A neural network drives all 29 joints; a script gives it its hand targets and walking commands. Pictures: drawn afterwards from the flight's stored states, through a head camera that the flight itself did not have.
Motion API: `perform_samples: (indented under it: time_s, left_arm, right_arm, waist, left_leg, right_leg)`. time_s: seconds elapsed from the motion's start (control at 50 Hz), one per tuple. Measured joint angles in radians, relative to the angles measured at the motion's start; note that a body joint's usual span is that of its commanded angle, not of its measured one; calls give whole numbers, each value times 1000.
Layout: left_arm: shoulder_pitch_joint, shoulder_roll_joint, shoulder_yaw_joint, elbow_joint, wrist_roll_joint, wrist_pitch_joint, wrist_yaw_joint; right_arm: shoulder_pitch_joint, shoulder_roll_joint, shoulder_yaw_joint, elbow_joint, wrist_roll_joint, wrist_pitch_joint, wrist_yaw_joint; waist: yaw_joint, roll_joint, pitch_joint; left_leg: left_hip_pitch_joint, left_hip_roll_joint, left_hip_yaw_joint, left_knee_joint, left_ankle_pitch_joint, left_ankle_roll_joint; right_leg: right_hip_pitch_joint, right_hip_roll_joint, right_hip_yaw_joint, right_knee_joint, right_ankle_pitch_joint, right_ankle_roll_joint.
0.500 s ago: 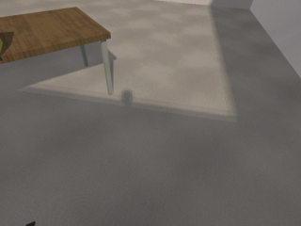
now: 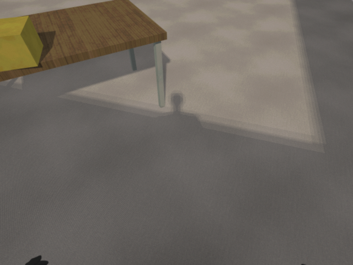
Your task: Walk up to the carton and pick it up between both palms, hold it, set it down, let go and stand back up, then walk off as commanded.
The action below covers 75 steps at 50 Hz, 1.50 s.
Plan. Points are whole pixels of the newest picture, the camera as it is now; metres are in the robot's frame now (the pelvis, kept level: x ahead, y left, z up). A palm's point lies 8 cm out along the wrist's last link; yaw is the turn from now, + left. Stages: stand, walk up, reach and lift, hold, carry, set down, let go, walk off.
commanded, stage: walk up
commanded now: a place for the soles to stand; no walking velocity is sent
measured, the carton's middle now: (12, 43) +1.14 +0.83 -0.04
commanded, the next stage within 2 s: none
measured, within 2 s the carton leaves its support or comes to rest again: neither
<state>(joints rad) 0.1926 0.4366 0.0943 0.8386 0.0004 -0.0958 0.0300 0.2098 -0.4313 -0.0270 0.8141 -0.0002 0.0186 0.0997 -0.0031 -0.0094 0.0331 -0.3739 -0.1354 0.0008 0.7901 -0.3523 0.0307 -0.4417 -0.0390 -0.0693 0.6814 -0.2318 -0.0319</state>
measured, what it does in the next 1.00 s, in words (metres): walks ahead, turning left: left foot, then right foot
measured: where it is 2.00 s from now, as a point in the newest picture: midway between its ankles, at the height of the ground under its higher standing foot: (112, 221)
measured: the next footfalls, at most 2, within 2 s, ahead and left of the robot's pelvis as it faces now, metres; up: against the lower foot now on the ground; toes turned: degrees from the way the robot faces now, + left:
left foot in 0.36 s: +0.20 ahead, +0.25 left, +0.00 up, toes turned +11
right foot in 0.70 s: +0.32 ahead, +0.06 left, +0.00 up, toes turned +8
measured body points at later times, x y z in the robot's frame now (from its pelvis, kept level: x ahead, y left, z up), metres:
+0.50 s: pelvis +0.13 +0.12 -0.01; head +0.15 +0.13 +0.44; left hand +0.19 +0.47 -0.10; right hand +0.28 -0.19 -0.10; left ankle +0.16 +0.24 -0.72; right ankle +0.12 -0.03 -0.67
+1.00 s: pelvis +0.26 +0.16 +0.00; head +0.27 +0.14 +0.45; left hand +0.25 +0.52 -0.06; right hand +0.45 -0.13 -0.11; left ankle +0.28 +0.30 -0.66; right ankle +0.28 +0.05 -0.72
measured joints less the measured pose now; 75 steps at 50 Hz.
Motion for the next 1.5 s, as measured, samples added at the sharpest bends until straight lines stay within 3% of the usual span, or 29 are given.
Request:
perform_samples:
  time_s: [0.08,0.22,0.32,0.36,0.4,0.46,0.52,0.6,0.66,0.7,0.74,0.78,0.84,0.96,1.1,1.18,1.24,1.3,1.4,1.5]
  left_arm:
    - [0,0,0,0,0,-1,6]
    - [0,0,0,0,0,-2,4]
    - [0,0,-1,0,0,-3,-7]
    - [0,0,-1,0,0,0,-11]
    - [-15,0,-1,1,0,15,-17]
    - [-22,1,-8,0,0,27,-19]
    - [-22,1,-8,0,0,28,-20]
    - [-22,1,-8,0,0,27,-20]
    - [-22,1,-8,-1,0,18,-20]
    - [-14,2,-8,-1,0,0,-20]
    - [-1,1,-9,0,0,-15,-20]
    - [14,1,-11,1,0,-16,-18]
    - [44,1,-11,1,0,-16,-15]
    - [72,1,-11,1,0,-16,-14]
    - [72,1,-11,1,0,-17,-14]
    - [71,1,-11,2,0,-13,-14]
    - [40,0,-20,2,0,10,-16]
    - [38,1,-26,2,0,24,-16]
    - [38,1,-26,1,0,30,-17]
    - [38,2,-26,1,0,33,-18]
  right_arm:
    - [0,-20,0,-1,0,1,13]
    - [1,-45,0,-1,0,4,34]
    - [1,-48,0,-1,0,1,30]
    - [3,-62,-1,-2,0,-13,21]
    - [7,-63,-6,5,0,-25,-4]
    - [22,-26,-5,10,0,-26,-12]
    - [23,-18,-6,10,0,-32,-22]
    - [23,-24,-5,10,0,-36,-29]
    - [23,-24,-5,10,0,-36,-27]
    - [23,-24,-5,1,0,-31,-25]
    - [23,-19,-5,-6,0,-28,-26]
    - [23,-12,-5,-6,0,-20,-24]
    - [23,-25,-5,-6,0,-19,-21]
    - [23,-51,-5,-6,0,-11,-11]
    - [23,-50,-5,-6,0,-1,0]
    - [25,-55,-5,-7,0,-9,3]
    - [42,-58,-10,-2,0,-27,-25]
    - [45,-30,-10,0,0,-33,-35]
    - [45,-18,-10,0,0,-48,-47]
    - [45,-19,-10,0,0,-49,-47]
  waist:
    - [-1,13,-1]
    - [-1,25,-1]
    - [-1,26,-2]
    - [-3,30,-1]
    - [-9,19,18]
    - [-9,3,21]
    - [-8,3,23]
    - [-7,2,23]
    - [-7,2,23]
    - [-7,1,22]
    - [-7,10,24]
    - [-6,14,24]
    - [-7,23,23]
    - [-7,46,23]
    - [-7,49,23]
    - [-9,51,22]
    - [-15,33,42]
    - [-14,30,41]
    - [-13,29,41]
    - [-13,28,40]
  left_leg:
    - [-94,36,-2,179,-1,-29]
    - [-167,185,-2,181,-2,-41]
    - [-134,229,-2,78,1,-23]
    - [-80,227,-4,-7,9,-15]
    - [-83,199,0,24,66,-36]
    - [-78,164,-6,16,27,-24]
    - [-54,142,-5,-27,27,-9]
    - [-14,102,-4,-44,8,4]
    - [16,80,-4,-44,-19,8]
    - [29,70,-4,-39,-39,2]
    - [12,69,-7,28,-64,9]
    - [-39,66,-6,155,-65,-6]
    - [-96,69,-7,236,-62,-26]
    - [-166,110,-8,237,-5,-34]
    - [-183,171,-9,230,11,-24]
    - [-122,193,-10,50,31,3]
    - [-93,142,-5,42,52,-13]
    - [-72,116,-5,14,41,12]
    - [-16,80,-4,-55,47,33]
    - [31,46,-3,-72,19,45]
  right_leg:
    - [69,-33,-30,-24,-58,-4]
    - [187,-68,-79,-34,-127,-2]
    - [267,-99,-104,-32,-183,32]
    - [259,-123,-106,36,-222,35]
    - [202,-145,-72,213,-259,35]
    - [82,-81,-12,383,-264,35]
    - [-2,-43,-11,388,-265,35]
    - [-67,-33,-10,362,-265,35]
    - [-68,-25,-10,262,-265,35]
    - [-35,-17,-9,130,-195,32]
    - [-24,-15,-20,110,-77,1]
    - [-2,-22,-33,104,-92,-17]
    - [56,-39,-43,57,-111,-17]
    - [167,-48,-65,-5,-135,2]
    - [276,-53,-86,-5,-210,20]
    - [302,-75,-97,22,-253,55]
    - [226,-121,-54,269,-285,55]
    - [96,-71,-2,452,-268,55]
    - [-46,-53,0,461,-214,55]
    - [-88,-53,1,358,-214,55]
